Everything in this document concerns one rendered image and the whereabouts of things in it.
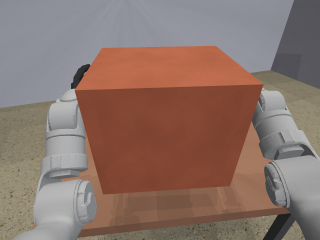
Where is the robot left forearm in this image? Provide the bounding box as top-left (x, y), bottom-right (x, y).
top-left (33, 88), bottom-right (88, 225)

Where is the table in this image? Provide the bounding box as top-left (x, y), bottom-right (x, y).
top-left (31, 121), bottom-right (295, 240)

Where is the robot left upper arm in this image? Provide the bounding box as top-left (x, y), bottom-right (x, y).
top-left (12, 179), bottom-right (97, 240)

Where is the robot right forearm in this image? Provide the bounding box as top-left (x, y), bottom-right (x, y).
top-left (252, 88), bottom-right (320, 161)

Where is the carton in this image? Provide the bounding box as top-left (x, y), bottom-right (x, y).
top-left (74, 46), bottom-right (264, 195)

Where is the robot left hand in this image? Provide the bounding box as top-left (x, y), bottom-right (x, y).
top-left (71, 64), bottom-right (91, 89)

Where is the robot right upper arm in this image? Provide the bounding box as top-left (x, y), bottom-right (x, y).
top-left (264, 155), bottom-right (320, 240)

